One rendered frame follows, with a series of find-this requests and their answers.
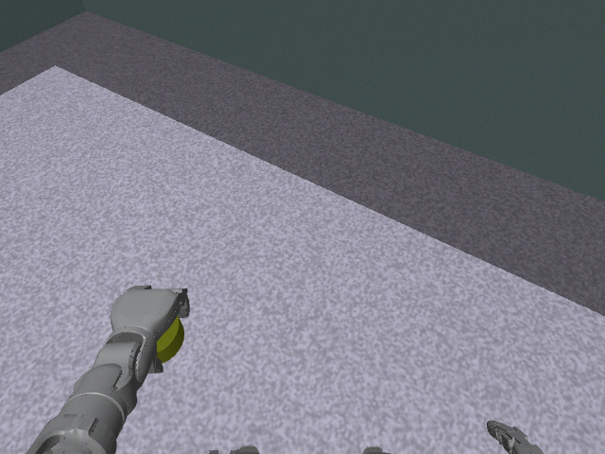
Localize tin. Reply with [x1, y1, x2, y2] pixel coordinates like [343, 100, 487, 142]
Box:
[157, 316, 184, 363]

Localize right robot hand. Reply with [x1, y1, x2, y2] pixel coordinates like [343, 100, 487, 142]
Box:
[487, 421, 544, 454]

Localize left robot hand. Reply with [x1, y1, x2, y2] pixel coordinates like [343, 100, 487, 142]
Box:
[111, 285, 190, 374]

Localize left robot arm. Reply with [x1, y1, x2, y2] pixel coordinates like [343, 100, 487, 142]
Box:
[26, 326, 157, 454]

